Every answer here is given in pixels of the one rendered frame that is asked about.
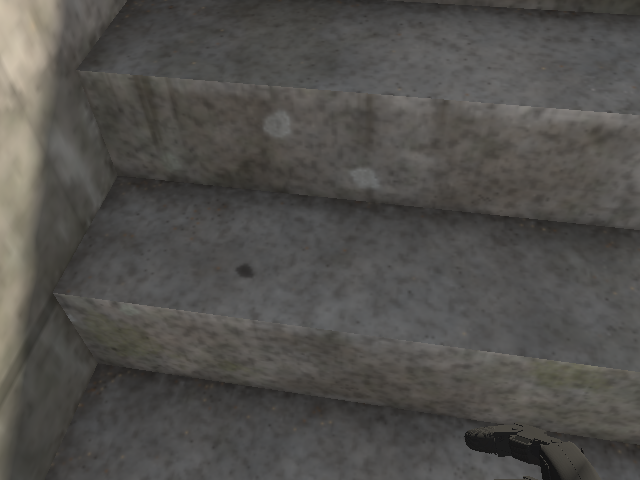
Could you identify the robot right hand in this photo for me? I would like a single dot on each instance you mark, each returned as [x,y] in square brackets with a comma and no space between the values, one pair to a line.
[558,460]

